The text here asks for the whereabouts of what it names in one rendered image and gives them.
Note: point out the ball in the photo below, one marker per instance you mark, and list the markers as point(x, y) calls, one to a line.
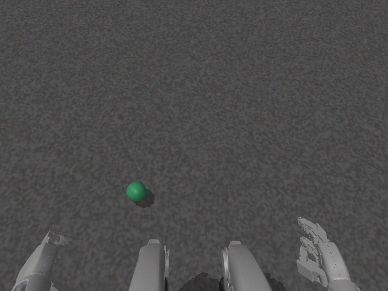
point(136, 191)

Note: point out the left robot arm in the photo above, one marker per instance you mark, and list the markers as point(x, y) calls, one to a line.
point(33, 283)

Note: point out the right robot hand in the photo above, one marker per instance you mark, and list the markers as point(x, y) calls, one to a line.
point(328, 263)

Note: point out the left robot hand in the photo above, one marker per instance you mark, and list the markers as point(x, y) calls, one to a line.
point(44, 257)

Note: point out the right robot arm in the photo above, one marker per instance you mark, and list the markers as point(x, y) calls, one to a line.
point(342, 285)

